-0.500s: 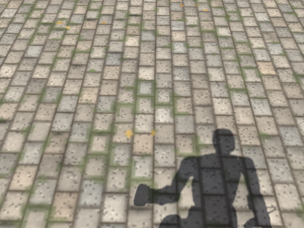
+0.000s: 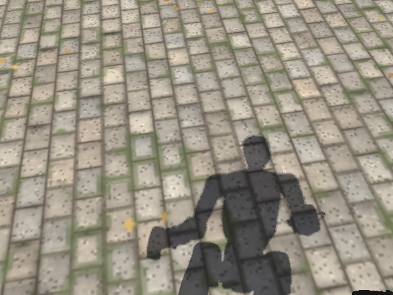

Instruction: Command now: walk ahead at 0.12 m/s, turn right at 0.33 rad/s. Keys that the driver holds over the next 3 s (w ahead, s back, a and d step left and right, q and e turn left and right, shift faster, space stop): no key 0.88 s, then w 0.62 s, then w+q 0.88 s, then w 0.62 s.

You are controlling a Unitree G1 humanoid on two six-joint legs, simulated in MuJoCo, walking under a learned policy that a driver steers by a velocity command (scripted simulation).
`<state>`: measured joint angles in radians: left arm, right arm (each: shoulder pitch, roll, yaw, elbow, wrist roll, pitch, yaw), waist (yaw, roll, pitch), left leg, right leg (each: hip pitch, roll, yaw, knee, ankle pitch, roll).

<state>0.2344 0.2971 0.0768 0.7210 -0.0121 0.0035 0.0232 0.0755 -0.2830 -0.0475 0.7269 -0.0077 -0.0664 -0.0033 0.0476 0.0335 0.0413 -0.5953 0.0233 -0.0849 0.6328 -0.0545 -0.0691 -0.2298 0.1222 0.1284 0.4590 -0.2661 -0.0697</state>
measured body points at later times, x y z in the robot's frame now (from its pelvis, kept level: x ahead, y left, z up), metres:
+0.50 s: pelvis +0.08 +0.01 -0.01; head +0.09 +0.00 +0.44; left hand +0.18 +0.27 -0.13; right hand +0.20 -0.24 -0.13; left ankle +0.14 +0.13 -0.74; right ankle +0.05 -0.12 -0.74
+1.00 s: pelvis +0.11 +0.00 -0.01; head +0.11 +0.00 +0.44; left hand +0.16 +0.25 -0.15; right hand +0.18 -0.27 -0.15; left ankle +0.14 +0.12 -0.73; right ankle +0.05 -0.12 -0.74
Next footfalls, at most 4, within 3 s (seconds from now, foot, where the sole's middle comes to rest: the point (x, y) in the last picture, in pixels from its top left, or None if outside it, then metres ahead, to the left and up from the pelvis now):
0.06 left None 0.18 0.13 -0.78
0.36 right None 0.09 -0.12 -0.78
1.60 right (263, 264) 0.54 -0.14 -0.78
2.16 left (184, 195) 0.80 0.14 -0.78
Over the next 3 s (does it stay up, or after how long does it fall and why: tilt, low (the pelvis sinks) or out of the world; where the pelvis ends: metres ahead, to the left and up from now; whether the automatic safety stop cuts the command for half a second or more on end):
stays up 1.13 0.16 0.01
